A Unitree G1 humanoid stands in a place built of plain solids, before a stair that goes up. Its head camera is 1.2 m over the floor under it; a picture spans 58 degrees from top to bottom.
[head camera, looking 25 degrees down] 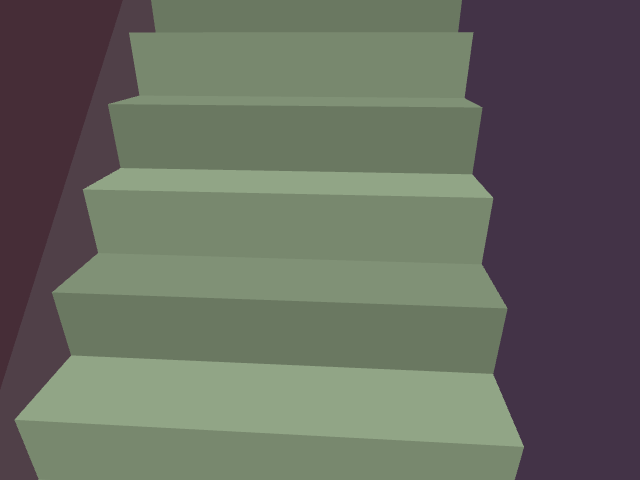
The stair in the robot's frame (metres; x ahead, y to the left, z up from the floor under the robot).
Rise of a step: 0.20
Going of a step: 0.22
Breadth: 1.15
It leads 4 degrees to the right of straight ahead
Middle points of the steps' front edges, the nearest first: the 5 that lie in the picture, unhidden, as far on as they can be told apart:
0.69 0.13 0.41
0.91 0.12 0.61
1.13 0.10 0.81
1.36 0.09 1.02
1.58 0.08 1.22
